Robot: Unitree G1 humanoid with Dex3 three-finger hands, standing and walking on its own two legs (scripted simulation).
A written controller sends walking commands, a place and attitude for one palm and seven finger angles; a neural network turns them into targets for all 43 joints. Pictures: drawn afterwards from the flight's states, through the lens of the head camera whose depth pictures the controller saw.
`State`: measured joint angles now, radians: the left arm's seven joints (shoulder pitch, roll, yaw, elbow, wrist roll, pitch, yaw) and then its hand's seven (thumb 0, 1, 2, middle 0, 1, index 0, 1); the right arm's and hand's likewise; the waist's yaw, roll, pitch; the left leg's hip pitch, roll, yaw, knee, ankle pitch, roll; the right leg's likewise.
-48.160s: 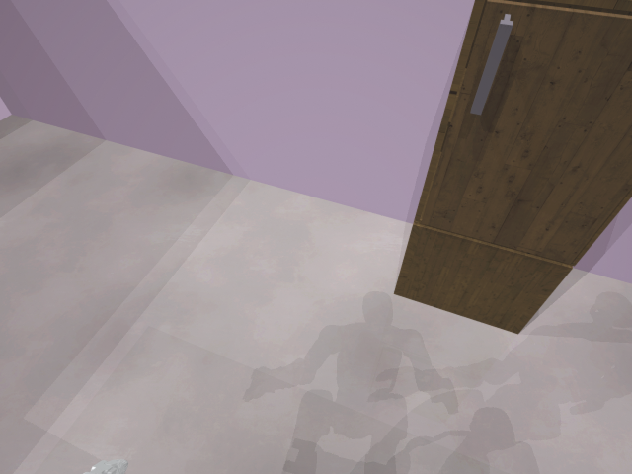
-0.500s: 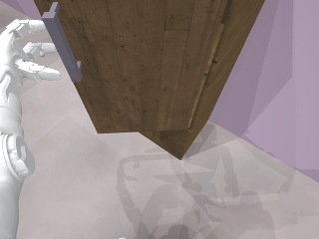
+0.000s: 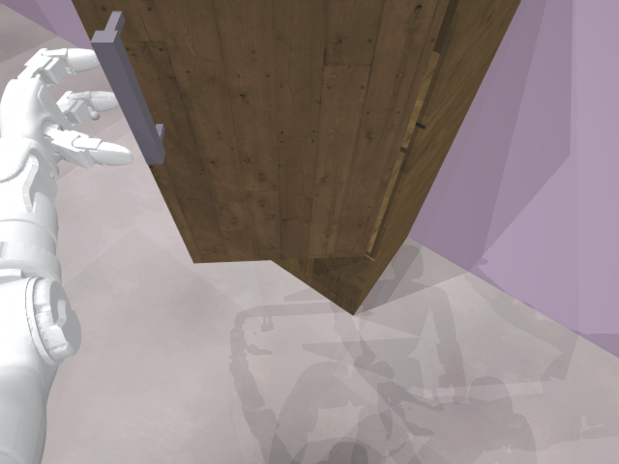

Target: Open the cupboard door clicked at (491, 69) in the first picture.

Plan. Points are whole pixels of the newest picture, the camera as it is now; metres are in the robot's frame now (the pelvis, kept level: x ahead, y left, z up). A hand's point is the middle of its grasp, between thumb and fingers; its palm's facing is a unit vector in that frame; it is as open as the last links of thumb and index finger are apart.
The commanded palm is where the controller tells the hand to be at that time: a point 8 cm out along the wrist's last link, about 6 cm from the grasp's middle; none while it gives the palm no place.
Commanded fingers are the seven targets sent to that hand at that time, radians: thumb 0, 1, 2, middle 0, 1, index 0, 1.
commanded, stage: slide the fingers in behind the handle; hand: left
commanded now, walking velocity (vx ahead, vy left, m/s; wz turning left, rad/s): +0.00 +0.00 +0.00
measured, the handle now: (137, 95) +0.54 +0.18 +0.16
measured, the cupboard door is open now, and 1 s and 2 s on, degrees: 40 39 40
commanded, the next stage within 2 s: close the thumb around the handle in 1.26 s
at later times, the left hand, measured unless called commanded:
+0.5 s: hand (106, 119) +0.49 +0.21 +0.16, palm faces +0.09 -1.00 -0.01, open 14.9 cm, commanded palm +0.47 +0.22 +0.16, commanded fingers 0.00 -0.50 0.30 -0.30 -1.20 -0.30 -1.20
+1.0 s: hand (155, 115) +0.49 +0.16 +0.16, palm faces +0.05 -1.00 -0.01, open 14.3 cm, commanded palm +0.47 +0.20 +0.16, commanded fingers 0.00 -0.50 0.30 -0.30 -1.20 -0.30 -1.20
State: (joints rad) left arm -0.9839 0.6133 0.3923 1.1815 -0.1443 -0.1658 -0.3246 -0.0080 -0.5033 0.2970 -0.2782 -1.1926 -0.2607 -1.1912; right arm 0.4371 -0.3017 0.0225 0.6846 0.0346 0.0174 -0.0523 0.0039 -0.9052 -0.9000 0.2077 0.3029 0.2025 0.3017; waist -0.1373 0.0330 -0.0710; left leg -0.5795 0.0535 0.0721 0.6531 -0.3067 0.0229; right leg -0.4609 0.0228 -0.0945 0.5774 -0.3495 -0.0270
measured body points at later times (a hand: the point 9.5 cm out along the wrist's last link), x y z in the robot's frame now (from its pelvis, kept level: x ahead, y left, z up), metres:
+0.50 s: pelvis +0.00 +0.00 +0.00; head +0.07 +0.01 +0.44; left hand +0.48 +0.26 +0.16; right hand +0.02 -0.27 -0.13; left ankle +0.00 +0.10 -0.72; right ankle -0.05 -0.10 -0.72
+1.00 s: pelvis -0.01 -0.01 +0.00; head +0.06 -0.02 +0.44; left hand +0.49 +0.21 +0.17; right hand +0.01 -0.28 -0.13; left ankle +0.00 +0.10 -0.72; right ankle -0.05 -0.10 -0.72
